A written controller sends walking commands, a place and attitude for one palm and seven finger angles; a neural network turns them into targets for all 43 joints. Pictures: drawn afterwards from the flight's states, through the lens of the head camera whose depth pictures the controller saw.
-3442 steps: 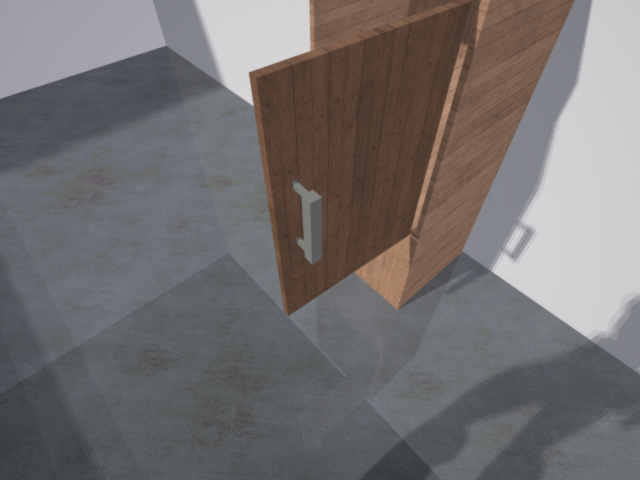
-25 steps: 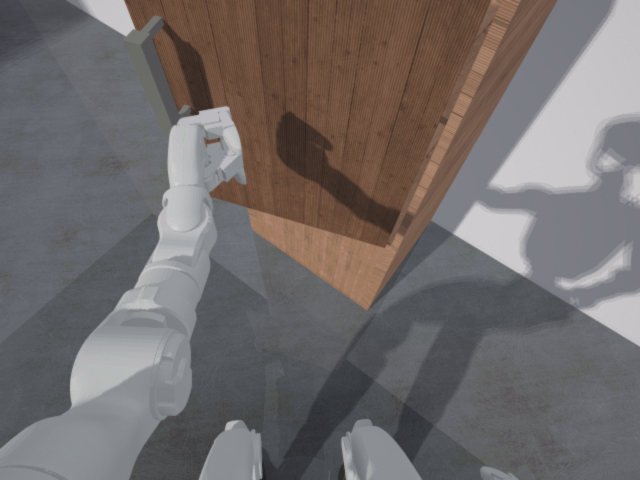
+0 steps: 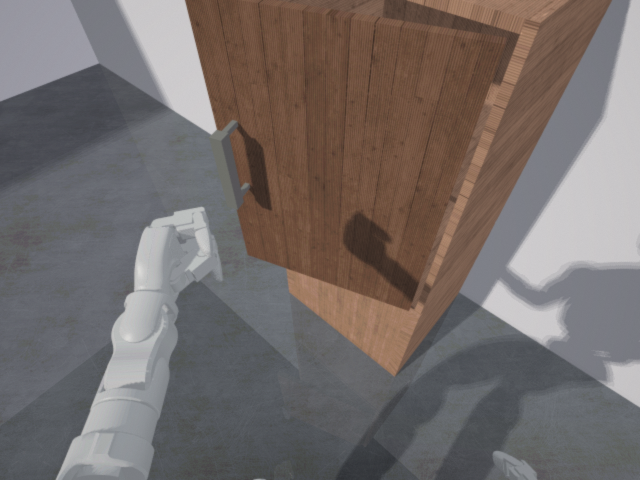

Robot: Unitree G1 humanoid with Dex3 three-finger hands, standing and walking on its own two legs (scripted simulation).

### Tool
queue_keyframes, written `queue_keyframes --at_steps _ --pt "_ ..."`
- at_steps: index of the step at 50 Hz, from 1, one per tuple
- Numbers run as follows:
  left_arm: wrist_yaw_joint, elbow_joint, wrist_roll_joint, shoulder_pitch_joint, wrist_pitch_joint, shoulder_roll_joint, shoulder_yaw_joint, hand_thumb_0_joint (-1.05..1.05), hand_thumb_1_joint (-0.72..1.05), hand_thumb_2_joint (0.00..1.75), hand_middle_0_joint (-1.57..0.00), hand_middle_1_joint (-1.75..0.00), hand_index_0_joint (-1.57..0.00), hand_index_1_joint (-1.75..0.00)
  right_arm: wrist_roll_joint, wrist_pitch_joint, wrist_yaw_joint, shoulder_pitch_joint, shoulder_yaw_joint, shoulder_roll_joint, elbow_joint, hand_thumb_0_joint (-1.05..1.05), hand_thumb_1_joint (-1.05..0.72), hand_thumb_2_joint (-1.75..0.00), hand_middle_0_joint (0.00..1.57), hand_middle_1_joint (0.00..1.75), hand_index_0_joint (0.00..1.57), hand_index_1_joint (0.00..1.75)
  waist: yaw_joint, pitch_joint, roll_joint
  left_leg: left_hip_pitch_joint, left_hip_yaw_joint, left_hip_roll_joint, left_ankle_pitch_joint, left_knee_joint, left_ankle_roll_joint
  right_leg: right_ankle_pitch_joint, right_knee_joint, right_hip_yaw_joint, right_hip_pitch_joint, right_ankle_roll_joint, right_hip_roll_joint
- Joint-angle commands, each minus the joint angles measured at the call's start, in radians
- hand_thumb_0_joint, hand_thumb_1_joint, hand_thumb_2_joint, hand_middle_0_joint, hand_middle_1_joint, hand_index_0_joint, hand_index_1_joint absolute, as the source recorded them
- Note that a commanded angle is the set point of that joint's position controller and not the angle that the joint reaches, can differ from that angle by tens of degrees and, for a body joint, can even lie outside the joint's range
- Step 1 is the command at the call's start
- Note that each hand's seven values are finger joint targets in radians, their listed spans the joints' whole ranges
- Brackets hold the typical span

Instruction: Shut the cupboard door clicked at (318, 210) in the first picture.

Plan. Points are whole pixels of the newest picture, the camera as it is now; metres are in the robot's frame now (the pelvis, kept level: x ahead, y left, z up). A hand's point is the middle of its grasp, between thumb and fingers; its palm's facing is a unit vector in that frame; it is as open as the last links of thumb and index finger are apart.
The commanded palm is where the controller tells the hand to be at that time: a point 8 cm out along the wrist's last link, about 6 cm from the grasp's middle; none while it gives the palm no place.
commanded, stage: draw the hand back to the body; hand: left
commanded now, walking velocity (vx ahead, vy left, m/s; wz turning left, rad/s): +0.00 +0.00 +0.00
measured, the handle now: (233, 165) +0.63 +0.16 +0.01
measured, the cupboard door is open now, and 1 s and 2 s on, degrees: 19 19 19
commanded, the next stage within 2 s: step back with the hand held close in 1.08 s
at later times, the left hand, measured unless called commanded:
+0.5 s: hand (58, 320) +0.25 +0.24 +0.16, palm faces +0.33 -0.89 -0.32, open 4.6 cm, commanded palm +0.19 +0.28 +0.18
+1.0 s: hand out of the picture +0.20 +0.27 +0.19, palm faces +0.47 -0.79 -0.39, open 7.3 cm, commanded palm +0.15 +0.30 +0.21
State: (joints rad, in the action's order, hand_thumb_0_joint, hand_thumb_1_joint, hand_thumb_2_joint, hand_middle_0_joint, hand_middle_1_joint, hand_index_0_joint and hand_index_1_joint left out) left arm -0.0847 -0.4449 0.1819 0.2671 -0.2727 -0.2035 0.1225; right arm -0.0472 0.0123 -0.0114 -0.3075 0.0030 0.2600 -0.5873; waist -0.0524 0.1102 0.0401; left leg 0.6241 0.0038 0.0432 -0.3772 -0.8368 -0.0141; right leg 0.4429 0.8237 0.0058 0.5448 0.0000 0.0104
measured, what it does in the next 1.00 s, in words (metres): stands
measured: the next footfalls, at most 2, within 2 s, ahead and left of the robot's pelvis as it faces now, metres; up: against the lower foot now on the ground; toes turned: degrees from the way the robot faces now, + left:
none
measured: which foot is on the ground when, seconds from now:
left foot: down 0.00-1.00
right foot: down 0.00-1.00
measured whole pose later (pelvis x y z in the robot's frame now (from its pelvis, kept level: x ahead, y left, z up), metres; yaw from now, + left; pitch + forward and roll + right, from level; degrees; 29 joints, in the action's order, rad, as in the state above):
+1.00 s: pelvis +0.02 +0.00 +0.04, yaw +1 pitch -4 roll +0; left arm 0.10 0.35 0.07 -0.45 -0.04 -0.33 0.33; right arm -0.02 -0.09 -0.09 -0.20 -0.02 0.24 -0.64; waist 0.07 0.01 0.07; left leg 0.14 0.00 0.02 -0.23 -0.44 -0.01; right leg 0.30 0.43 0.02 0.06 0.00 -0.01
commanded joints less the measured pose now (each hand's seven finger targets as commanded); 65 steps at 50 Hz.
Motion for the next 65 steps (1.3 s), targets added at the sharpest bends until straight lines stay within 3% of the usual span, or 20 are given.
queue_keyframes --at_steps 1,4,5,10,16,19,23,25,35,37,39,45,48,50,53,60,61,62,63,65 --pt "0.035 0.403 -0.065 0.167 0.008 -0.204 -0.008 0.0 0.9 0.9 -1.13 -1.32 -1.13 -1.32 -0.012 -0.027 -0.029 0.13 0.034 0.075 0.179 0.0 -0.9 -0.9 0.2 0.3 0.2 0.3 0.047 0.25 -0.043 -0.308 0.02 -0.047 0.213 0.185 0.044 -0.347 -0.201 -0.012 -0.161 -0.011 -0.002" --pt "0.104 0.489 -0.083 0.084 0.091 -0.201 0.002 0.0 0.9 0.9 -1.05 -1.23 -1.05 -1.23 -0.012 -0.002 -0.065 0.176 0.018 0.07 0.188 0.0 -0.9 -0.9 0.2 0.3 0.2 0.3 0.041 0.148 -0.026 -0.351 0.027 -0.044 0.208 0.245 0.05 -0.336 -0.273 -0.008 -0.201 -0.004 -0.009" --pt "0.117 0.507 -0.09 0.076 0.11 -0.204 0.004 0.0 0.9 0.9 -1.02 -1.2 -1.02 -1.2 -0.01 0.0 -0.072 0.187 0.012 0.069 0.186 0.0 -0.9 -0.9 0.2 0.3 0.2 0.3 0.04 0.115 -0.052 -0.368 0.021 -0.042 0.203 0.266 0.05 -0.324 -0.289 0.005 -0.205 -0.005 -0.006" --pt "0.147 0.647 -0.104 -0.034 0.168 -0.195 0.002 0.0 0.9 0.9 -0.89 -1.05 -0.89 -1.05 -0.003 -0.011 -0.086 0.224 -0.011 0.056 0.184 0.0 -0.9 -0.9 0.2 0.3 0.2 0.3 0.052 0.092 0.017 -0.494 0.01 -0.036 0.275 0.349 0.047 -0.367 -0.357 0.019 -0.29 -0.012 -0.005" --pt "0.163 0.76 -0.107 -0.21 0.206 -0.219 0.06 0.0 0.9 0.9 -0.72 -0.87 -0.72 -0.87 0.015 -0.035 -0.08 0.248 -0.027 0.053 0.173 0.0 -0.9 -0.9 0.2 0.3 0.2 0.3 0.071 0.025 0.002 -0.539 0.007 -0.032 0.314 0.422 0.04 -0.389 -0.425 0.032 -0.36 -0.011 -0.005" --pt "0.169 0.836 -0.111 -0.292 0.207 -0.242 0.102 0.0 0.9 0.9 -0.64 -0.78 -0.64 -0.78 0.022 -0.05 -0.075 0.255 -0.031 0.051 0.169 0.0 -0.9 -0.9 0.2 0.3 0.2 0.3 0.084 0.028 0.05 -0.559 0.007 -0.031 0.348 0.442 0.037 -0.404 -0.441 0.033 -0.397 -0.013 -0.009" --pt "0.179 0.89 -0.111 -0.398 0.21 -0.291 0.179 0.0 0.9 0.9 -0.53 -0.66 -0.53 -0.66 0.03 -0.068 -0.071 0.259 -0.023 0.059 0.158 0.0 -0.9 -0.9 0.2 0.3 0.2 0.3 0.095 0.009 -0.011 -0.555 0.003 -0.029 0.357 0.456 0.036 -0.404 -0.46 0.038 -0.417 -0.009 -0.006" --pt "0.183 0.953 -0.111 -0.428 0.2 -0.296 0.203 0.0 0.9 0.9 -0.47 -0.6 -0.47 -0.6 0.029 -0.077 -0.069 0.265 -0.022 0.052 0.158 0.0 -0.9 -0.9 0.2 0.3 0.2 0.3 0.1 0.028 0.035 -0.567 0.009 -0.031 0.374 0.454 0.035 -0.419 -0.454 0.036 -0.432 -0.01 -0.01" --pt "0.201 1.045 -0.1 -0.655 0.169 -0.38 0.382 0.0 0.9 0.9 -0.2 -0.3 -0.2 -0.3 0.024 -0.125 -0.072 0.265 -0.002 0.05 0.14 0.0 -0.9 -0.9 0.2 0.3 0.2 0.3 0.123 -0.031 0.013 -0.534 0.025 -0.031 0.356 0.443 0.038 -0.402 -0.464 0.038 -0.416 0.0 -0.014" --pt "0.196 1.009 -0.105 -0.637 0.171 -0.318 0.321 0.0 0.9 0.9 -0.2 -0.3 -0.2 -0.3 0.024 -0.132 -0.072 0.259 0.001 0.057 0.131 0.0 -0.9 -0.9 0.2 0.3 0.2 0.3 0.107 -0.08 0.016 -0.531 0.028 -0.029 0.316 0.451 0.04 -0.354 -0.474 0.037 -0.376 0.002 -0.013" --pt "0.197 0.992 -0.108 -0.611 0.172 -0.313 0.306 0.0 0.9 0.9 -0.2 -0.3 -0.2 -0.3 0.025 -0.139 -0.077 0.253 0.007 0.069 0.125 0.0 -0.9 -0.9 0.2 0.3 0.2 0.3 0.102 -0.089 -0.008 -0.533 0.026 -0.03 0.306 0.454 0.046 -0.339 -0.48 0.035 -0.369 0.005 -0.016" --pt "0.204 1.009 -0.109 -0.597 0.156 -0.353 0.339 0.0 0.9 0.9 -0.2 -0.3 -0.2 -0.3 0.03 -0.151 -0.087 0.263 0.009 0.064 0.123 0.0 -0.9 -0.9 0.2 0.3 0.2 0.3 0.118 -0.047 -0.026 -0.543 0.03 -0.037 0.299 0.447 0.053 -0.334 -0.48 0.024 -0.389 0.007 -0.022" --pt "0.207 1.027 -0.109 -0.609 0.15 -0.382 0.367 0.0 0.9 0.9 -0.2 -0.3 -0.2 -0.3 0.03 -0.158 -0.089 0.267 0.008 0.062 0.117 0.0 -0.9 -0.9 0.2 0.3 0.2 0.3 0.126 -0.045 0.016 -0.541 0.032 -0.038 0.312 0.443 0.05 -0.351 -0.486 0.018 -0.402 0.003 -0.022" --pt "0.206 1.047 -0.109 -0.608 0.143 -0.364 0.356 0.0 0.9 0.9 -0.2 -0.3 -0.2 -0.3 0.03 -0.163 -0.087 0.267 0.003 0.053 0.119 0.0 -0.9 -0.9 0.2 0.3 0.2 0.3 0.122 -0.049 0.053 -0.543 0.035 -0.039 0.322 0.441 0.045 -0.363 -0.478 0.023 -0.401 0.001 -0.023" --pt "0.202 1.012 -0.105 -0.64 0.15 -0.363 0.365 0.0 0.9 0.9 -0.2 -0.3 -0.2 -0.3 0.032 -0.16 -0.087 0.262 0.006 0.056 0.117 0.0 -0.9 -0.9 0.2 0.3 0.2 0.3 0.124 -0.067 0.008 -0.536 0.035 -0.034 0.331 0.444 0.046 -0.377 -0.488 0.023 -0.398 0.003 -0.019" --pt "0.192 1.006 -0.101 -0.627 0.155 -0.335 0.339 0.0 0.9 0.9 -0.2 -0.3 -0.2 -0.3 0.029 -0.149 -0.083 0.262 0.008 0.056 0.123 0.0 -0.9 -0.9 0.2 0.3 0.2 0.3 0.116 -0.069 -0.006 -0.544 0.039 -0.031 0.324 0.448 0.049 -0.366 -0.491 0.02 -0.393 0.008 -0.019" --pt "0.202 1.051 -0.11 -0.554 0.115 -0.427 0.423 0.0 0.9 0.9 -0.2 -0.3 -0.2 -0.3 0.025 -0.125 -0.078 0.253 0.017 0.085 0.143 0.0 -0.9 -0.9 0.2 0.3 0.2 0.3 0.079 -0.091 0.009 -0.48 0.026 -0.013 0.282 0.364 0.061 -0.421 -0.534 -0.057 -0.312 0.002 -0.087" --pt "0.2 0.977 -0.109 -0.628 0.107 -0.386 0.387 0.0 0.9 0.9 -0.2 -0.3 -0.2 -0.3 0.031 -0.11 -0.078 0.256 0.016 0.074 0.123 0.0 -0.9 -0.9 0.2 0.3 0.2 0.3 0.071 -0.073 -0.047 -0.474 0.016 -0.021 0.267 0.332 0.059 -0.448 -0.536 -0.068 -0.302 -0.008 -0.118" --pt "0.202 1.002 -0.114 -0.634 0.095 -0.405 0.397 0.0 0.9 0.9 -0.2 -0.3 -0.2 -0.3 0.031 -0.098 -0.077 0.252 0.022 0.075 0.127 0.0 -0.9 -0.9 0.2 0.3 0.2 0.3 0.074 -0.068 -0.065 -0.451 0.015 -0.026 0.276 0.309 0.053 -0.518 -0.525 -0.073 -0.308 -0.012 -0.136" --pt "0.203 0.989 -0.113 -0.696 0.085 -0.379 0.381 0.0 0.9 0.9 -0.2 -0.3 -0.2 -0.3 0.03 -0.079 -0.078 0.245 0.027 0.069 0.132 0.0 -0.9 -0.9 0.2 0.3 0.2 0.3 0.067 -0.013 -0.056 -0.448 0.013 -0.018 0.313 0.308 0.049 -0.557 -0.474 -0.06 -0.327 -0.02 -0.148"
